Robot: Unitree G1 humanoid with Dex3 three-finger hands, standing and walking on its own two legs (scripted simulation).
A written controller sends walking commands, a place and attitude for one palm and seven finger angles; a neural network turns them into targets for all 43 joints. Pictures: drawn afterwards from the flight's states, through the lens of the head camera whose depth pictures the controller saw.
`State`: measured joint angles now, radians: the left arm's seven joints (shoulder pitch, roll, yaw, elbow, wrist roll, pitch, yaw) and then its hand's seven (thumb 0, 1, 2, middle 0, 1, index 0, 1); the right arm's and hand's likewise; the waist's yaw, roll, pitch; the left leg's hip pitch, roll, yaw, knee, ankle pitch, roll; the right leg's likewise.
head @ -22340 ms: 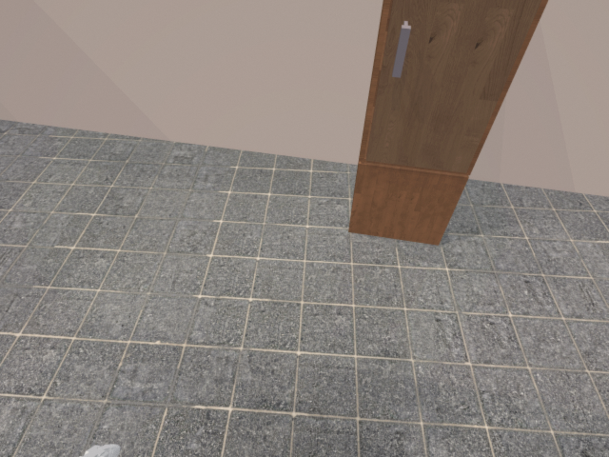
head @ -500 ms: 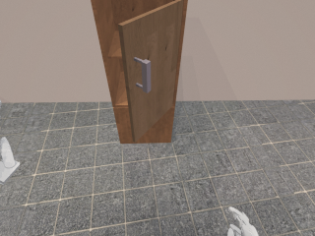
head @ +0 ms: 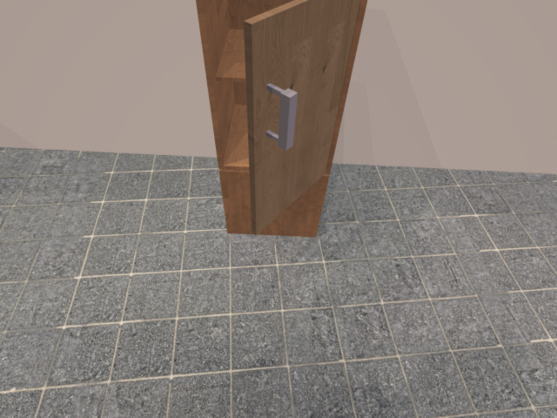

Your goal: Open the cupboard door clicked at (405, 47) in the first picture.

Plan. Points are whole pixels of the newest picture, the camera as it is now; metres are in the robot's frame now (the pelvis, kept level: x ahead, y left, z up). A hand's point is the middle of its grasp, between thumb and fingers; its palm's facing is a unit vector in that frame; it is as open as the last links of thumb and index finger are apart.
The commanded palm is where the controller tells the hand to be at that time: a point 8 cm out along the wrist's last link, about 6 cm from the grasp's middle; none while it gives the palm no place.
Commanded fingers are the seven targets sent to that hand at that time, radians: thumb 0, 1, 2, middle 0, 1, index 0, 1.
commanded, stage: let the arm hang, fingers relaxed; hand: left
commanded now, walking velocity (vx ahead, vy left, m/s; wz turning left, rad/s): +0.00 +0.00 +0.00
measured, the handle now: (279, 116) +0.66 +0.05 +0.06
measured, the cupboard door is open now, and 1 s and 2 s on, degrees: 51 51 51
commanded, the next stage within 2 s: look to check the result in 0.68 s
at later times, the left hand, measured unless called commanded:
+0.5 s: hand out of the picture -0.02 +0.17 -0.17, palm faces +0.02 -0.99 -0.17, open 7.3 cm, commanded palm none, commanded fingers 0.00 0.90 0.90 -0.20 -0.30 -0.20 -0.30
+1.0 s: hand out of the picture -0.03 +0.17 -0.17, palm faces +0.03 -0.98 -0.19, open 7.3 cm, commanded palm none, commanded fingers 0.00 0.90 0.90 -0.20 -0.30 -0.20 -0.30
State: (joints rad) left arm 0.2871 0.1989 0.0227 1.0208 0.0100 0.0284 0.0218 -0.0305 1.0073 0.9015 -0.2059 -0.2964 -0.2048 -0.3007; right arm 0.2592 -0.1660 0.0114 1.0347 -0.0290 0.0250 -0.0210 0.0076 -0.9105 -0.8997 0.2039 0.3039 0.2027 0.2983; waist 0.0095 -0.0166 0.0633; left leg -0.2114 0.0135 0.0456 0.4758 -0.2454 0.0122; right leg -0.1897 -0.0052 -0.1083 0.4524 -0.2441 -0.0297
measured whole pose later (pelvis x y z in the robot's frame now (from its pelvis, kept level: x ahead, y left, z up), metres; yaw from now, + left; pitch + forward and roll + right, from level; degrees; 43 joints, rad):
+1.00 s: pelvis -0.01 +0.01 +0.00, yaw -1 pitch -2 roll +0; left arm 0.30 0.13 0.02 1.15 0.01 0.00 0.03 0.00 0.91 0.90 -0.20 -0.30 -0.20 -0.30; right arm 0.32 -0.12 0.00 1.14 -0.03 0.01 -0.03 0.00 -0.91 -0.90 0.20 0.30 0.20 0.30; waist 0.00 0.02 0.04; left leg -0.19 0.00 0.07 0.42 -0.20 0.02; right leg -0.19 -0.02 -0.08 0.43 -0.21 -0.02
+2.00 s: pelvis +0.00 -0.04 +0.00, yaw -17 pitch +0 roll +2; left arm 0.21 0.19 0.08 0.96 0.02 0.02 0.02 0.00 0.91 0.90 -0.20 -0.30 -0.20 -0.30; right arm 0.12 -0.23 -0.07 0.97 -0.02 0.06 -0.03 0.01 -0.91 -0.90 0.20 0.30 0.20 0.30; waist 0.03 0.03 0.12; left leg -0.45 0.05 0.03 1.10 -0.42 -0.06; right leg -0.28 0.06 0.03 0.55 -0.27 -0.08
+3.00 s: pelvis +0.06 -0.05 +0.00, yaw -54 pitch +1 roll +0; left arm 0.24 0.20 0.06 0.95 0.03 0.01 -0.03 0.00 0.91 0.90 -0.20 -0.30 -0.20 -0.30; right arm 0.22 -0.24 -0.06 0.90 -0.02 0.00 0.02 0.01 -0.91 -0.90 0.20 0.30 0.20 0.30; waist 0.00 -0.02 0.07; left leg -0.42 0.06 0.07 0.73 -0.35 -0.07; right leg -0.19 0.01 0.11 0.50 -0.33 -0.01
